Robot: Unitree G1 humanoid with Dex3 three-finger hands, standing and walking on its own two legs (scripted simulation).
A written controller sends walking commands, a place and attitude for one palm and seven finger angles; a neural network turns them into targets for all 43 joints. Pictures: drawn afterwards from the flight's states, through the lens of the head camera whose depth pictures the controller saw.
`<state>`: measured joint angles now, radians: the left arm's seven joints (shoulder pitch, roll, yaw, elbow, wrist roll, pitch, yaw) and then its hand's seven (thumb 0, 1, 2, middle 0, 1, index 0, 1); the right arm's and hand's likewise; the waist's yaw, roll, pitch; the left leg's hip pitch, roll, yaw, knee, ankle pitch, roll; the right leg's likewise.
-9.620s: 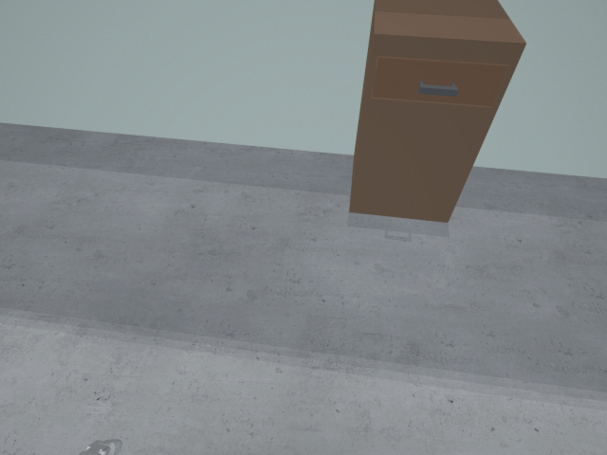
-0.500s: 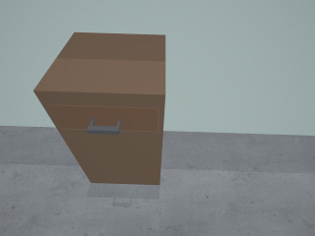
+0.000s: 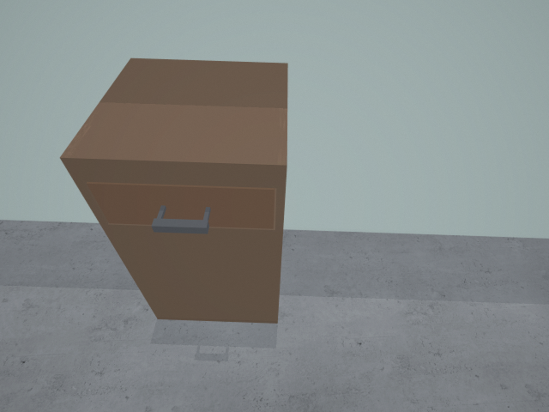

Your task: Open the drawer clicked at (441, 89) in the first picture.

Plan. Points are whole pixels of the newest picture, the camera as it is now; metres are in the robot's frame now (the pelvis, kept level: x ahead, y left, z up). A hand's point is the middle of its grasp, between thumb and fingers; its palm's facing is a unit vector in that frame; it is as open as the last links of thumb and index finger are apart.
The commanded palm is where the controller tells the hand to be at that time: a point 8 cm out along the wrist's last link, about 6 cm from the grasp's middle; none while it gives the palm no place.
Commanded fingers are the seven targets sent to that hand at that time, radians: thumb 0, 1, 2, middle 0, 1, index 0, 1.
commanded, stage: look again from close up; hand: left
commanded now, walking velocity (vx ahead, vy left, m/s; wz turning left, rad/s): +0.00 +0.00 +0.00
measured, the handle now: (183, 218) +0.52 +0.25 -0.11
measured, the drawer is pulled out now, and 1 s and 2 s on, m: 0.00 0.00 0.00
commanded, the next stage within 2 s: raise the hand with hooked fingers in 0.12 s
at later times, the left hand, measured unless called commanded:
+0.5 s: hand (155, 374) +0.18 +0.19 -0.04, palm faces -0.05 -0.42 -0.90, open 7.8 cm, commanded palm +0.12 +0.21 -0.03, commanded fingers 0.00 0.55 0.75 -0.23 -0.53 -0.23 -0.53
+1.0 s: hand (137, 354) +0.20 +0.21 -0.02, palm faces +0.00 -0.12 -0.99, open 10.7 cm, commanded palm +0.17 +0.22 +0.03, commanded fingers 0.00 -0.03 0.50 -0.27 -0.90 -0.27 -0.90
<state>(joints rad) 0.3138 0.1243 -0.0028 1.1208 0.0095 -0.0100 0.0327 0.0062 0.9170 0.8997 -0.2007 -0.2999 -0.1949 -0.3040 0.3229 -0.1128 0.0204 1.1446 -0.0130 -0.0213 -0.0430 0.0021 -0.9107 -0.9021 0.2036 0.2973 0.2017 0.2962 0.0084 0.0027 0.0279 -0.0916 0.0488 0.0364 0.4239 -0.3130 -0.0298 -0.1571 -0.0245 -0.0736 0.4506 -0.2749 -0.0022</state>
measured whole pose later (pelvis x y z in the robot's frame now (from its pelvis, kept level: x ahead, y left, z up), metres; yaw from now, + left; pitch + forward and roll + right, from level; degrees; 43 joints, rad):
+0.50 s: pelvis -0.04 +0.01 -0.02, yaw -1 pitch +6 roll +2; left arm 0.34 0.24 -0.15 0.08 0.75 0.07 0.37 0.04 0.80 0.84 -0.21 -0.39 -0.20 -0.40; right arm 0.19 -0.29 -0.05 0.68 -0.04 -0.19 -0.03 0.02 -0.92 -0.90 0.20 0.30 0.20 0.30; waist 0.00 0.06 -0.10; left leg -0.41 0.02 0.08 0.69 -0.38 -0.01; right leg -0.51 -0.07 -0.02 0.74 -0.35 0.00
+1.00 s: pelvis -0.05 -0.01 -0.03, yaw +0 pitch +5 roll +1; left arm 0.17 0.31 -0.11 0.09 1.04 0.06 0.32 0.00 0.18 0.59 -0.27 -0.76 -0.27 -0.76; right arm 0.12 -0.19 0.02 0.60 -0.06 0.06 -0.01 0.01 -0.91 -0.90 0.21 0.30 0.21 0.30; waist 0.07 0.05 -0.05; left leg -0.44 0.04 0.04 0.72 -0.38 -0.03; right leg -0.51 -0.05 -0.05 0.76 -0.34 -0.02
